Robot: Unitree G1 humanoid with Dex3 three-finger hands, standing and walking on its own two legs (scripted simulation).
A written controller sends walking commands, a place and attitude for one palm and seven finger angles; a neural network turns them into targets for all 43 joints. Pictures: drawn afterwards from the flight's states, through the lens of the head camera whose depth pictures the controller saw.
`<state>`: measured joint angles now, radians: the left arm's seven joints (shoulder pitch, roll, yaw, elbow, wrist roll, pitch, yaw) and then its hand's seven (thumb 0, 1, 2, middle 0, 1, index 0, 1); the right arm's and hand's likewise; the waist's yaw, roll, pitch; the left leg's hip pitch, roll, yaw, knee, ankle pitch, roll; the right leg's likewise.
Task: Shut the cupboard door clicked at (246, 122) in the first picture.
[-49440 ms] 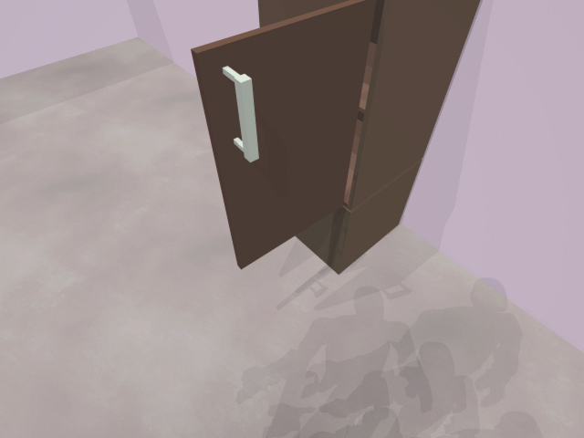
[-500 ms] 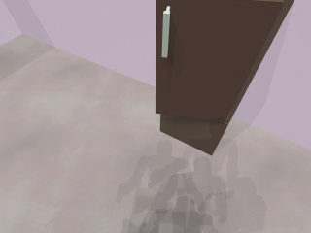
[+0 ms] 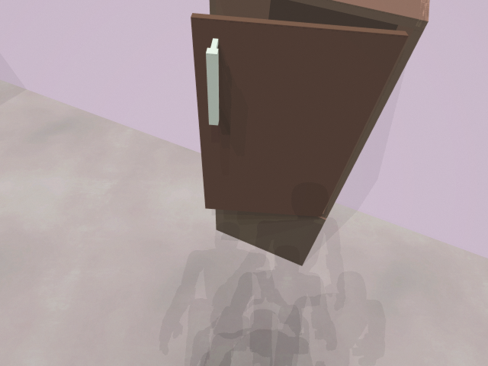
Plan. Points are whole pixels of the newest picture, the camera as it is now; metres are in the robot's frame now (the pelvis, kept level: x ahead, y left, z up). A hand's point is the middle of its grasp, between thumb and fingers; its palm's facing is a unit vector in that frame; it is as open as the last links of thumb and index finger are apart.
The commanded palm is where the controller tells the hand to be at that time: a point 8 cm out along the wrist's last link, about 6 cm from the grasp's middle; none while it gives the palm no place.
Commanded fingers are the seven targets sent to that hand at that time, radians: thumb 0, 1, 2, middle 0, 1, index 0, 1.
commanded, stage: take the last steps up to it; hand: left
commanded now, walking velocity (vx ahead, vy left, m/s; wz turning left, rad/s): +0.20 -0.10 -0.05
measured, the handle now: (214, 84) +0.59 +0.10 +0.14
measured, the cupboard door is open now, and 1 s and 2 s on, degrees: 21 21 21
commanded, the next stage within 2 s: come to a stop and stand still in 0.12 s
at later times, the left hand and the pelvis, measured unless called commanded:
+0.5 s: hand (183, 334) +0.21 +0.12 -0.18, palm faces +0.03 -0.98 -0.21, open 7.3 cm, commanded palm none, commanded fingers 0.00 0.90 0.90 -0.20 -0.30 -0.20 -0.30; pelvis +0.14 -0.06 +0.00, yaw -1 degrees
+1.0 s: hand (181, 360) +0.16 +0.12 -0.18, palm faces -0.01 -0.97 -0.25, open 7.4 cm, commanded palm none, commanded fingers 0.00 0.90 0.90 -0.20 -0.30 -0.20 -0.30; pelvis +0.11 -0.07 -0.02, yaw -2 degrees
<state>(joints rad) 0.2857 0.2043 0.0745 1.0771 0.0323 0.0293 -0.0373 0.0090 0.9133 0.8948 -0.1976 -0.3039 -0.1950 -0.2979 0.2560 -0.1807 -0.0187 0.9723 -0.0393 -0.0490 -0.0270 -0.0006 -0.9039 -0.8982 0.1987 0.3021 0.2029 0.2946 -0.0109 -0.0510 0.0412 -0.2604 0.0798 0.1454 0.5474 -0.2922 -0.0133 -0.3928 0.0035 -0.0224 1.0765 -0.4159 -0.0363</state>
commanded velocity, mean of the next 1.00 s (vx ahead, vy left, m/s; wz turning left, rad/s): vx -0.08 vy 0.02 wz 0.00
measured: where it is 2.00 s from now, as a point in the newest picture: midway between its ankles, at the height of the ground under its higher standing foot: outside the picture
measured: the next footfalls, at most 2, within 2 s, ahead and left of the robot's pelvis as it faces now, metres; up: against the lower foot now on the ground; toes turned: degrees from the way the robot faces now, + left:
right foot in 0.20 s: +0.17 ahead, -0.17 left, +0.00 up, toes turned -6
left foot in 0.50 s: +0.22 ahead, +0.03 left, +0.00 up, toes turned +0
